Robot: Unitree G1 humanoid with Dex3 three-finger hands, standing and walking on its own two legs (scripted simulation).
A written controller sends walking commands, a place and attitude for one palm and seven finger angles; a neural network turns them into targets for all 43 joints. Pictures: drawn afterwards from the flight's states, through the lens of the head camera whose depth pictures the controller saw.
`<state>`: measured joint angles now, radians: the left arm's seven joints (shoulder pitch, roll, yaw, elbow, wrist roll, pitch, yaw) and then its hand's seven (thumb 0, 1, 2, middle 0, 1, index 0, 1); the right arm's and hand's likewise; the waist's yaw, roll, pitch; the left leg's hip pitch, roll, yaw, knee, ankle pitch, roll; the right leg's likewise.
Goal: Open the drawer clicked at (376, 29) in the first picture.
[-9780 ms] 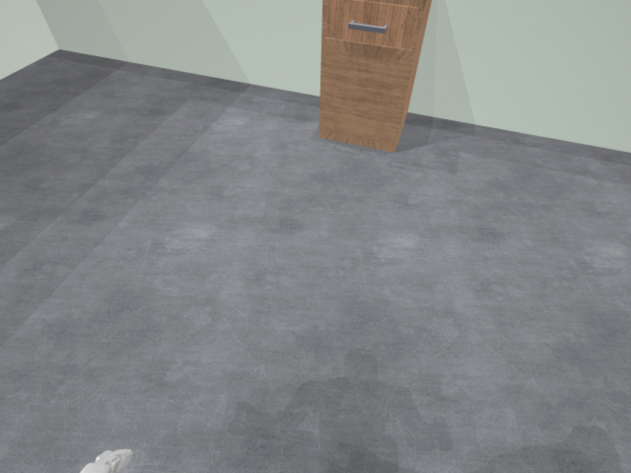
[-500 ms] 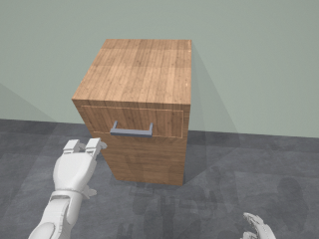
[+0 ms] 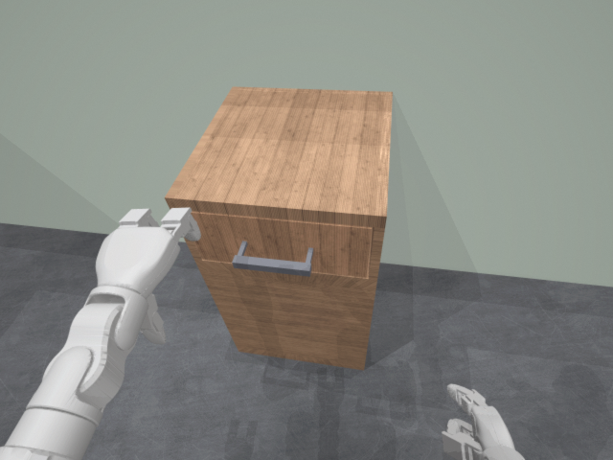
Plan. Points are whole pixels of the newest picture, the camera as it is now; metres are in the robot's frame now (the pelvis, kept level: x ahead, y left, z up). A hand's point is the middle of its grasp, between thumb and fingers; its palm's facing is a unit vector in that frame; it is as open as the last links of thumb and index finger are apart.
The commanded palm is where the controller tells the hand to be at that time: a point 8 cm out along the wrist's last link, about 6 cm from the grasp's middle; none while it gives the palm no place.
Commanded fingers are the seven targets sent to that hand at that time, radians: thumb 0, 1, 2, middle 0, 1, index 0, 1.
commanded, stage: raise the hand with hooked fingers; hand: left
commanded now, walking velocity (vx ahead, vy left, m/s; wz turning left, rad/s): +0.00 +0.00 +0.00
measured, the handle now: (274, 257) +0.51 +0.16 -0.14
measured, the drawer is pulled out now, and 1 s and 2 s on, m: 0.00 0.00 0.00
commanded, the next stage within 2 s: move the hooked fingers above the handle in 0.36 s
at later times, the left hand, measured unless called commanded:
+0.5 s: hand (166, 281) +0.31 +0.24 +0.07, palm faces +0.03 -0.08 -1.00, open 13.8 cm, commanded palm +0.29 +0.23 +0.12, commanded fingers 0.00 -0.50 0.30 -0.30 -1.20 -0.30 -1.20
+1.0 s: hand (216, 274) +0.36 +0.20 +0.01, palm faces -0.08 -0.06 -1.00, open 13.8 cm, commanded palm +0.35 +0.21 +0.07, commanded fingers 0.00 -0.50 0.30 -0.30 -1.20 -0.30 -1.20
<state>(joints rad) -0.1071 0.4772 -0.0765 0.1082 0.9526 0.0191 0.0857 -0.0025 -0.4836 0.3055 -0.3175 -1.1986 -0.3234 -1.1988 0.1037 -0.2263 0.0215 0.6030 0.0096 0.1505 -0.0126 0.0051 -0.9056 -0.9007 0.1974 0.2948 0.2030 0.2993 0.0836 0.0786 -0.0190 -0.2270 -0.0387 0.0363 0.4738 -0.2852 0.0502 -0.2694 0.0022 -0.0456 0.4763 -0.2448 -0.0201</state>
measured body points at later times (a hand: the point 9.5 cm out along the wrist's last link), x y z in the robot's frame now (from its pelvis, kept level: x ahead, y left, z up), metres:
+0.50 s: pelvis +0.00 +0.00 +0.00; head +0.02 -0.03 +0.45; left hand +0.30 +0.24 +0.13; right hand +0.17 -0.23 -0.12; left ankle -0.02 +0.08 -0.74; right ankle +0.00 -0.11 -0.74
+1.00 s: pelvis +0.00 -0.01 -0.01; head +0.05 -0.03 +0.44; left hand +0.36 +0.20 +0.06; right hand +0.12 -0.26 -0.14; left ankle -0.02 +0.08 -0.74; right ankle +0.00 -0.11 -0.74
